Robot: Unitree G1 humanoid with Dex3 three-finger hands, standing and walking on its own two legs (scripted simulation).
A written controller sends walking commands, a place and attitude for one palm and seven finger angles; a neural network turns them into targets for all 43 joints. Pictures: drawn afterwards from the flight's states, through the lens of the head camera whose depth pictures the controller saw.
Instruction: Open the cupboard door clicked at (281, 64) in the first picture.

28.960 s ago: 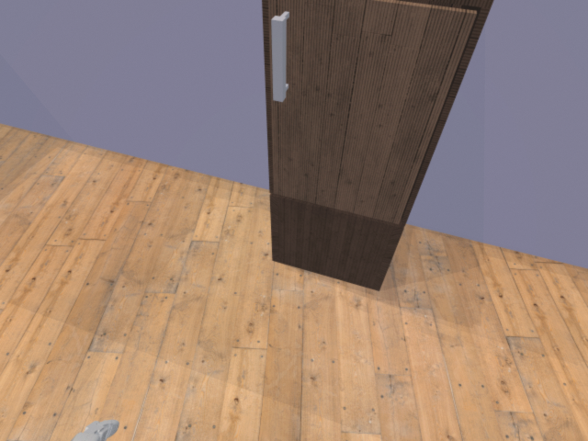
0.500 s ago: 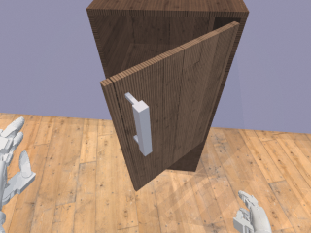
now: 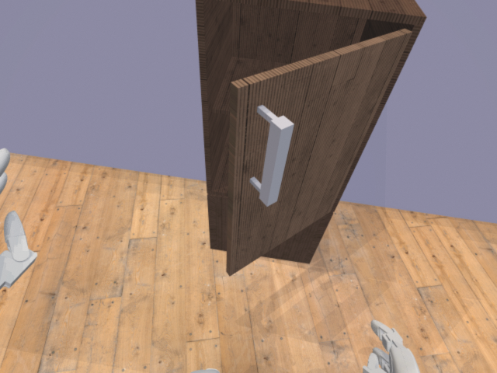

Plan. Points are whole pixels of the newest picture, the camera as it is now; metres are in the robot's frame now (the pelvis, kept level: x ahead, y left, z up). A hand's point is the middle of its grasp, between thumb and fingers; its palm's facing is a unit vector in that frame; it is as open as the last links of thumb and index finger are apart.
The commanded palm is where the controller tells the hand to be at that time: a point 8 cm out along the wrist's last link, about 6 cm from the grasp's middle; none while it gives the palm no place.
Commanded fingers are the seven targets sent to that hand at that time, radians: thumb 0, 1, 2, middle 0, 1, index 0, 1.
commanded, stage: step back with the hand held close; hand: left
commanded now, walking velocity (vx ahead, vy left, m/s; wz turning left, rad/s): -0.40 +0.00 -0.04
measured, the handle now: (266, 158) +0.43 +0.01 +0.13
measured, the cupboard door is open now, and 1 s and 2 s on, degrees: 44 44 44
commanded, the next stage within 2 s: stop stepping back and stand still in 0.22 s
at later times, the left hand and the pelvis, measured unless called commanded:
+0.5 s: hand out of the picture +0.13 +0.29 +0.17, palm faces +0.41 -0.83 -0.37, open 7.4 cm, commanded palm +0.09 +0.32 +0.19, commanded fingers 0.00 0.90 0.90 -0.20 -0.30 -0.20 -0.30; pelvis -0.07 +0.03 -0.02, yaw -4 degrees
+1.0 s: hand out of the picture +0.12 +0.35 +0.16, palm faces +0.43 -0.85 -0.31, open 7.4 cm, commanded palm +0.04 +0.37 +0.19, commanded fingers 0.00 0.90 0.90 -0.20 -0.30 -0.20 -0.30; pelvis -0.12 +0.09 +0.00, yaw -5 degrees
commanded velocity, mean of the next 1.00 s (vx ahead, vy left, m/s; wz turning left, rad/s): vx -0.02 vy -0.07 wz -0.01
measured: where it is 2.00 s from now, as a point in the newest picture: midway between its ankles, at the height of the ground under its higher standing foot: outside the picture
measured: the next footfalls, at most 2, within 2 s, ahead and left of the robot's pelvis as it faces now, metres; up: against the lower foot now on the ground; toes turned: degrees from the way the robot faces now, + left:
right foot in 0.14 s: -0.08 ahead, -0.13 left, +0.00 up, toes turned -1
right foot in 0.76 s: -0.14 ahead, -0.02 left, +0.00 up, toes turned -9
